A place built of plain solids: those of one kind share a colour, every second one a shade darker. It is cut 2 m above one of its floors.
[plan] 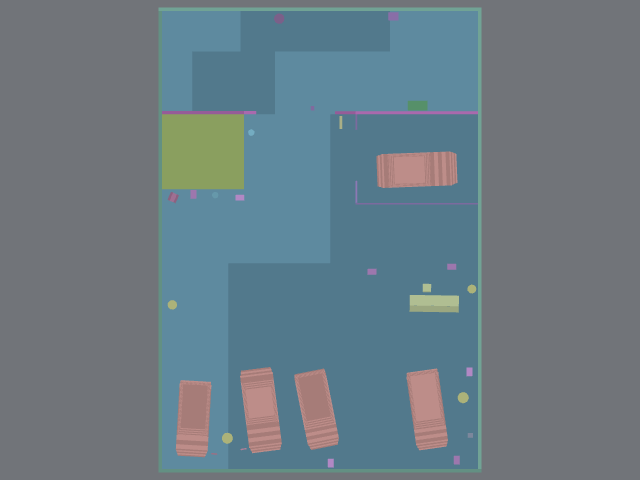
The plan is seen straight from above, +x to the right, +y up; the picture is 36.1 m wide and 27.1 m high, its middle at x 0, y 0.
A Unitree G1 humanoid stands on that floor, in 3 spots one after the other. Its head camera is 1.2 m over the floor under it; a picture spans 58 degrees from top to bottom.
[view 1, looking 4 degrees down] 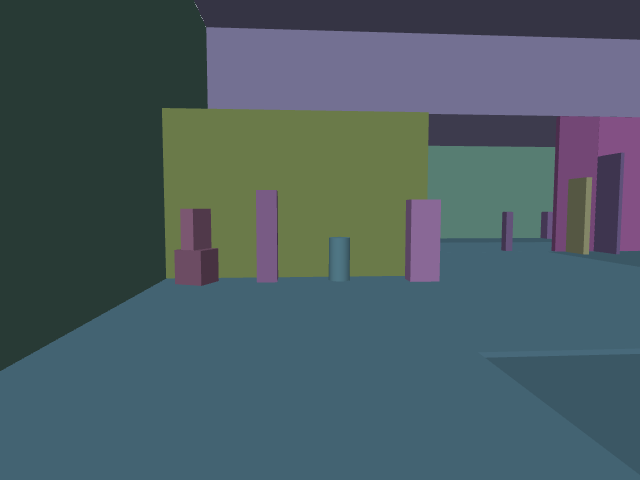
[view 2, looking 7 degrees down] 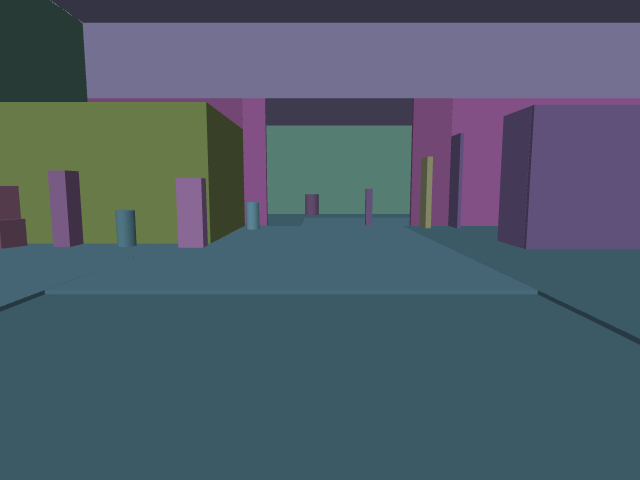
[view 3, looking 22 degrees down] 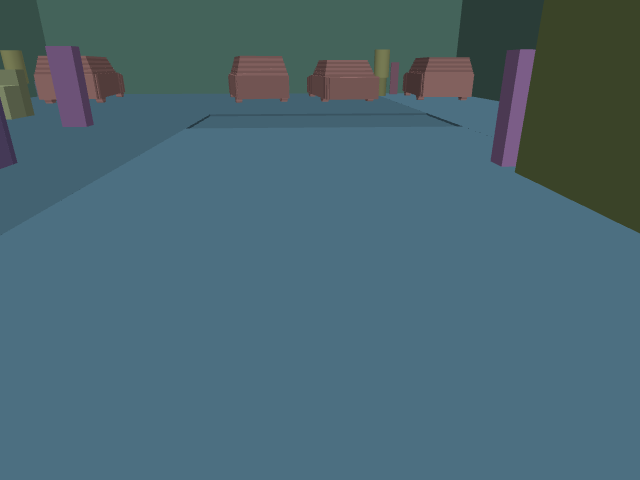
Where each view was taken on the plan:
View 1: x -6.76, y -4.79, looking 86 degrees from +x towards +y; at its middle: block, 7.70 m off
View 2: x -1.96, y -6.26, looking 90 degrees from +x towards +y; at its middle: floor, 9.85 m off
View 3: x -1.68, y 7.88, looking -93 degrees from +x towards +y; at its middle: floor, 3.21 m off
